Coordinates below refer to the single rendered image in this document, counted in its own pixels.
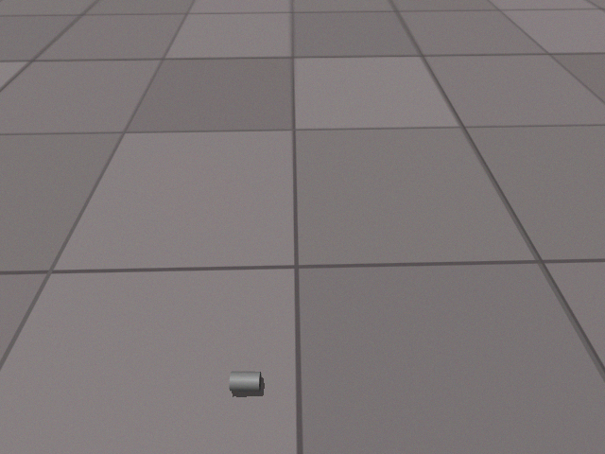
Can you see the can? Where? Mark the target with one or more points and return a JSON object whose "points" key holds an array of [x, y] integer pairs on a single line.
{"points": [[245, 381]]}

